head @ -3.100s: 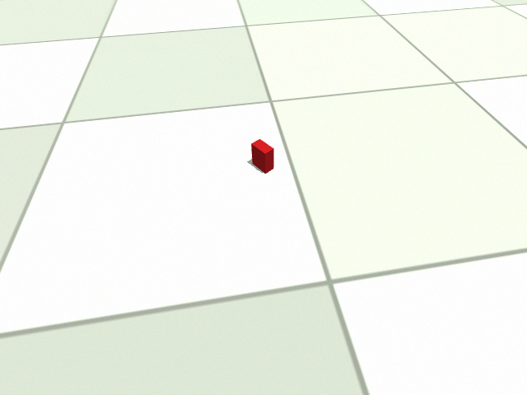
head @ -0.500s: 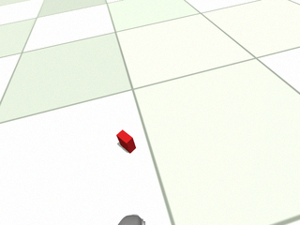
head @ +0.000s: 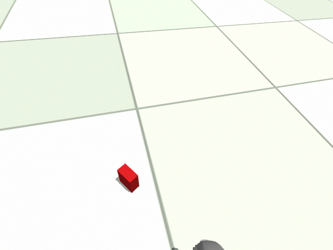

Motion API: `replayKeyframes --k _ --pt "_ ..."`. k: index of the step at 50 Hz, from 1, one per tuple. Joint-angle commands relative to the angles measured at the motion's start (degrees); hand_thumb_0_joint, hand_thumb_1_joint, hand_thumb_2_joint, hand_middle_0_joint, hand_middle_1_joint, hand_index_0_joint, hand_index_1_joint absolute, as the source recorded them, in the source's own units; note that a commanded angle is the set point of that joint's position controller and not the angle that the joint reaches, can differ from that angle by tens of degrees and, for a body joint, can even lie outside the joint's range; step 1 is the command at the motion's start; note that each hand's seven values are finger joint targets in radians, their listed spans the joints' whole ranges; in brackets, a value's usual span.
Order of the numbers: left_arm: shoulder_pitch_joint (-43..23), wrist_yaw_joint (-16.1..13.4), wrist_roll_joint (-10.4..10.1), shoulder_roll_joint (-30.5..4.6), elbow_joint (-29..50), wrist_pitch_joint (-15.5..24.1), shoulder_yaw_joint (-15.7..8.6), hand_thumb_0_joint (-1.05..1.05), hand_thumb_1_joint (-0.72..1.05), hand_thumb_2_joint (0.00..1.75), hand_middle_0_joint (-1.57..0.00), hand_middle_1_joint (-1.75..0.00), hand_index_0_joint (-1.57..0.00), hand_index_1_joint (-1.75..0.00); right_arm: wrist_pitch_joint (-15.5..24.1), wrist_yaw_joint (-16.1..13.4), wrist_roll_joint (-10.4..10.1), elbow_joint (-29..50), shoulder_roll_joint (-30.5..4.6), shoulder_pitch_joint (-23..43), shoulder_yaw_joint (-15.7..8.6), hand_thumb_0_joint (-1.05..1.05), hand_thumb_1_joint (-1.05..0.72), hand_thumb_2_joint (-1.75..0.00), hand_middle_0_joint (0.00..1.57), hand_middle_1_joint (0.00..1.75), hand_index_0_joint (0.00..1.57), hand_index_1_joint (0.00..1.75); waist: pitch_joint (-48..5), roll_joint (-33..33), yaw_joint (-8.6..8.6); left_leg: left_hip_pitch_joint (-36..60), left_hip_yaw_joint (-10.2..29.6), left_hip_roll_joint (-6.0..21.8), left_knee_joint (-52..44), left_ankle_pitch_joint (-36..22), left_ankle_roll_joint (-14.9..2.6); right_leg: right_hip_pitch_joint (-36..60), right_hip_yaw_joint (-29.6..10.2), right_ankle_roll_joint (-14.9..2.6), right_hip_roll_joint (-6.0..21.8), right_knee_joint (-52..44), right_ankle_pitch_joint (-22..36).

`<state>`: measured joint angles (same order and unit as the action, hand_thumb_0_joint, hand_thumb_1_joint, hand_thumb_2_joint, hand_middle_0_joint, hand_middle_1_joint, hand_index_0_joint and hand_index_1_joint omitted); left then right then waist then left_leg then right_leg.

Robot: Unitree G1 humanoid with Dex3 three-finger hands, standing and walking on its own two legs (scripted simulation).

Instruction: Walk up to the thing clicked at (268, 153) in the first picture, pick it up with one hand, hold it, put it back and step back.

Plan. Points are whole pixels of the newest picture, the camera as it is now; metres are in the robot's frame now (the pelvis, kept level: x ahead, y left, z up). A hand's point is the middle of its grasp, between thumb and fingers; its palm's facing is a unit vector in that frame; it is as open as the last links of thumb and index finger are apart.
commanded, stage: walk up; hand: left
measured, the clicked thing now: (128, 178) +0.63 +0.21 -0.70
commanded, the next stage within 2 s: none
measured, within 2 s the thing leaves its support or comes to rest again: neither
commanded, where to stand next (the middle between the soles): +0.25 -0.01 m, yaw -2 degrees
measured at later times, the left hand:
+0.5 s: hand (78, 230) +0.20 +0.24 -0.12, palm faces -0.05 -0.90 -0.43, open 7.4 cm
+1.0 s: hand (72, 241) +0.19 +0.27 -0.17, palm faces -0.02 -0.95 -0.31, open 7.4 cm
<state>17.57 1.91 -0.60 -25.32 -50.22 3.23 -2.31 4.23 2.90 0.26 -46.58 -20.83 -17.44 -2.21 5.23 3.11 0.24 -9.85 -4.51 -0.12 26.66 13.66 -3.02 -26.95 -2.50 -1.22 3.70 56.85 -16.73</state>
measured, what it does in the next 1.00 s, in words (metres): walks ahead: right foot, then left foot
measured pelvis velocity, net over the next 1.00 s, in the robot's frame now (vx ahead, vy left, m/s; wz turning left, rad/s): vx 0.14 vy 0.01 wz -0.02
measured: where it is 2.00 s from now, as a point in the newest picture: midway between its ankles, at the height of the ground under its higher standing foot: outside the picture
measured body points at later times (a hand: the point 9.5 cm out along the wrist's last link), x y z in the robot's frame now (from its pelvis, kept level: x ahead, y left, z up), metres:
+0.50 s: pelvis +0.12 -0.02 +0.00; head +0.14 -0.06 +0.44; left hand +0.20 +0.29 -0.09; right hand +0.16 -0.34 -0.14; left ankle +0.16 +0.15 -0.69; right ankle +0.17 -0.12 -0.74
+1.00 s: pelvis +0.14 +0.01 -0.01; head +0.15 +0.03 +0.44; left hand +0.19 +0.32 -0.15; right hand +0.25 -0.28 -0.12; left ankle +0.20 +0.13 -0.74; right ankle +0.14 -0.13 -0.74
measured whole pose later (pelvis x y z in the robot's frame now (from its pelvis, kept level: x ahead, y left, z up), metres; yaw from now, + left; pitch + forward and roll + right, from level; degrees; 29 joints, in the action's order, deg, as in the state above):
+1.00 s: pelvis +0.14 +0.01 -0.01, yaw -1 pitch -3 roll -1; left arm 10.3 1.1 0.0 -21.5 -62.3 -0.3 -0.3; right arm 1.0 0.6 0.6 -57.7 -19.6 -5.7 0.7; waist 3.9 0.8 -1.6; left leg -16.7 -0.3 2.3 31.3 12.0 0.5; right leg -11.4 1.8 1.3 1.5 29.5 -15.3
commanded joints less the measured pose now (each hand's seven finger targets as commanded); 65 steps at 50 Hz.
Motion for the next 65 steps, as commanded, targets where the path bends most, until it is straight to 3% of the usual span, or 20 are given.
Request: replayKeyframes --k 1,8,11,12,13,14,15,18,22,24,30,32,34,35,36,39,43,44,47,65 --pt "1.3 -0.1 0.4 -8.4 4.0 0.3 -2.8 0.0 0.9 0.9 -0.2 -0.3 -0.2 -0.3 1.2 -1.5 -0.1 3.6 -15.8 -3.7 -5.3 0.0 -0.9 -0.9 0.2 0.3 0.2 0.3 -0.3 -12.2 1.49 4.6 9.8 13.1 -12.0 -18.7 -6.96 -5.7 1.1 1.11 0.8 -5.9 2.9" --pt "-2.8 0.1 0.9 -6.7 5.0 1.6 -2.9 0.0 0.9 0.9 -0.2 -0.3 -0.2 -0.3 -0.1 -1.0 0.4 5.7 -15.6 -2.2 -5.4 0.0 -0.9 -0.9 0.2 0.3 0.2 0.3 -1.3 -9.2 1.87 2.6 7.0 12.6 -5.2 -21.3 -8.52 5.3 5.7 -0.24 -0.3 -23.2 7.0" --pt "5.9 -0.8 1.3 -9.1 2.2 2.6 -4.4 0.0 0.9 0.9 -0.2 -0.3 -0.2 -0.3 -0.6 -1.1 -0.3 6.7 -13.8 -1.9 -4.4 0.0 -0.9 -0.9 0.2 0.3 0.2 0.3 -6.9 -2.0 -3.31 -3.2 6.2 10.6 8.2 -13.9 -5.72 23.0 4.2 -1.74 -2.0 -30.2 9.3" --pt "9.0 -1.4 1.7 -12.4 1.6 3.0 -5.6 0.0 0.9 0.9 -0.2 -0.3 -0.2 -0.3 -0.5 -0.9 -0.4 6.9 -11.0 -4.1 -3.3 0.0 -0.9 -0.9 0.2 0.3 0.2 0.3 -9.4 6.4 -4.68 -9.3 2.5 5.8 19.8 -6.4 -3.88 29.6 -3.1 -3.35 2.8 -34.5 1.8" --pt "8.9 -2.1 1.6 -16.1 2.9 3.2 -6.4 0.0 0.9 0.9 -0.2 -0.3 -0.2 -0.3 -0.9 -0.8 -0.1 6.3 -7.7 -8.4 -2.0 0.0 -0.9 -0.9 0.2 0.3 0.2 0.3 -12.0 13.9 -3.48 -18.0 1.2 -0.5 29.7 15.9 -0.58 34.2 -26.1 -6.9 18.1 -38.7 -2.7" --pt "6.1 -2.1 1.1 -17.0 3.2 2.6 -6.1 0.0 0.9 0.9 -0.2 -0.3 -0.2 -0.3 -2.2 -1.4 0.4 4.6 -14.4 -6.8 -3.8 0.0 -0.9 -0.9 0.2 0.3 0.2 0.3 -7.8 6.8 -3.72 -21.5 4.7 -0.4 35.2 19.8 -0.11 28.0 -33.8 -13.37 21.8 -41.6 -10.9" --pt "4.1 -2.1 0.7 -16.5 3.9 2.3 -5.8 0.0 0.9 0.9 -0.2 -0.3 -0.2 -0.3 -2.7 -2.0 0.8 3.6 -15.8 -6.2 -4.4 0.0 -0.9 -0.9 0.2 0.3 0.2 0.3 -4.7 5.4 -3.01 -22.1 6.8 1.7 36.7 20.9 0.02 23.3 -33.4 -14.84 22.0 -42.5 -14.7" --pt "0.7 -2.4 0.4 -12.1 4.8 2.6 -4.4 0.0 0.9 0.9 -0.2 -0.3 -0.2 -0.3 -3.0 -1.4 -0.1 0.5 -14.4 -7.1 -3.9 0.0 -0.9 -0.9 0.2 0.3 0.2 0.3 -1.1 2.5 -0.7 -20.6 9.8 3.4 34.2 11.4 0.83 18.2 -15.9 -8.25 13.1 -42.2 -3.1" --pt "-1.5 -2.1 1.1 -10.6 5.3 2.4 -3.6 0.0 0.9 0.9 -0.2 -0.3 -0.2 -0.3 -3.3 -1.4 0.3 -1.5 -11.9 -7.2 -3.2 0.0 -0.9 -0.9 0.2 0.3 0.2 0.3 -2.1 4.9 -0.18 -14.9 6.6 1.7 29.1 6.6 2.74 12.5 -5.0 -9.45 9.1 -40.1 13.3" --pt "-4.4 -2.2 1.7 -9.7 5.5 1.6 -3.2 0.0 0.9 0.9 -0.2 -0.3 -0.2 -0.3 -3.4 -1.7 0.3 -2.4 -10.8 -6.0 -3.0 0.0 -0.9 -0.9 0.2 0.3 0.2 0.3 -1.7 6.7 0.33 -11.0 5.3 2.5 21.8 6.1 3.78 8.0 -0.9 -9.09 7.6 -39.5 12.0" --pt "-6.8 -1.9 1.3 -10.8 4.5 -1.4 -3.3 0.0 0.9 0.9 -0.2 -0.3 -0.2 -0.3 -2.4 -3.1 0.4 -4.8 -11.2 -1.9 -3.0 0.0 -0.9 -0.9 0.2 0.3 0.2 0.3 -5.8 6.9 -0.31 -2.7 1.8 1.2 8.3 -2.0 3.28 7.5 -2.6 -9.39 9.3 -29.6 13.9" --pt "-7.9 -1.9 0.6 -8.7 4.1 -2.3 -2.2 0.0 0.9 0.9 -0.2 -0.3 -0.2 -0.3 -1.6 -3.7 1.0 -5.9 -12.8 -2.4 -3.3 0.0 -0.9 -0.9 0.2 0.3 0.2 0.3 -6.1 2.4 1.13 1.3 4.4 2.1 3.1 -4.5 1.71 3.5 -2.5 -6.25 8.4 -24.8 10.2" --pt "-4.8 -1.9 -0.6 -4.2 3.0 -3.0 -0.8 0.0 0.9 0.9 -0.2 -0.3 -0.2 -0.3 -0.8 -3.9 1.6 -4.2 -17.2 3.4 -3.2 0.0 -0.9 -0.9 0.2 0.3 0.2 0.3 -4.9 -12.4 -2.18 -3.2 26.6 16.7 -9.0 -1.0 -3.35 2.5 2.6 -0.71 -1.8 -16.1 -4.9" --pt "-3.5 -2.4 -0.6 -7.6 0.3 -3.6 -1.7 0.0 0.9 0.9 -0.2 -0.3 -0.2 -0.3 -0.9 -3.7 0.8 -3.7 -19.7 6.7 -3.4 0.0 -0.9 -0.9 0.2 0.3 0.2 0.3 -3.9 -14.4 -1.94 -10.3 29.3 20.4 -9.8 3.3 -8.96 8.1 1.3 -0.6 -1.9 -11.8 -12.6" --pt "-3.4 -2.4 -0.3 -8.7 -1.5 -3.7 -2.0 0.0 0.9 0.9 -0.2 -0.3 -0.2 -0.3 -1.2 -3.7 0.8 -4.0 -18.4 9.6 -3.2 0.0 -0.9 -0.9 0.2 0.3 0.2 0.3 -2.6 -13.5 -2.48 -15.2 27.6 19.3 -10.1 6.7 -9.43 12.2 0.8 -0.61 -0.6 -11.0 -12.3" --pt "-3.9 -1.7 0.0 -7.8 -3.8 -3.2 -1.9 0.0 0.9 0.9 -0.2 -0.3 -0.2 -0.3 -1.2 -3.6 1.0 -4.7 -15.1 11.6 -1.6 0.0 -0.9 -0.9 0.2 0.3 0.2 0.3 -3.4 -15.7 -2.78 -12.3 16.5 12.1 -7.1 4.2 -4.24 13.1 2.0 -0.92 -1.0 -19.4 -6.1" --pt "-5.1 -2.2 0.8 -7.9 -6.5 -2.0 -1.4 0.0 0.9 0.9 -0.2 -0.3 -0.2 -0.3 -1.6 -3.2 0.0 -6.0 -12.8 10.7 -0.7 0.0 -0.9 -0.9 0.2 0.3 0.2 0.3 -9.3 -11.8 -1.93 -6.5 13.3 10.2 -1.7 -5.8 -1.15 19.7 -0.1 -0.55 0.3 -29.8 5.8" --pt "-7.8 -2.1 0.9 -8.2 -6.6 -1.9 -1.1 0.0 0.9 0.9 -0.2 -0.3 -0.2 -0.3 -1.8 -3.2 -0.1 -6.7 -12.5 10.3 -0.6 0.0 -0.9 -0.9 0.2 0.3 0.2 0.3 -9.1 -10.5 -0.56 -6.9 13.3 9.2 -4.0 -0.9 -0.42 18.7 -1.2 -0.8 0.7 -29.6 4.7" --pt "-9.0 -1.5 0.6 -7.3 -8.1 -2.1 -0.4 0.0 0.9 0.9 -0.2 -0.3 -0.2 -0.3 -2.0 -3.2 0.0 -7.8 -13.7 14.4 -0.8 0.0 -0.9 -0.9 0.2 0.3 0.2 0.3 -5.6 -9.7 -1.09 -6.0 13.9 9.2 -7.7 11.6 0.16 14.9 -0.5 -0.54 0.9 -31.6 -1.8" --pt "-13.6 -1.9 0.7 -7.0 -12.5 -1.1 -0.2 0.0 0.9 0.9 -0.2 -0.3 -0.2 -0.3 -2.2 -2.9 -0.1 -14.7 -11.1 16.9 0.0 0.0 -0.9 -0.9 0.2 0.3 0.2 0.3 -6.3 -1.3 -0.39 3.2 8.8 7.1 -7.5 -9.2 1.99 17.1 -1.7 0.25 4.1 -41.3 9.3"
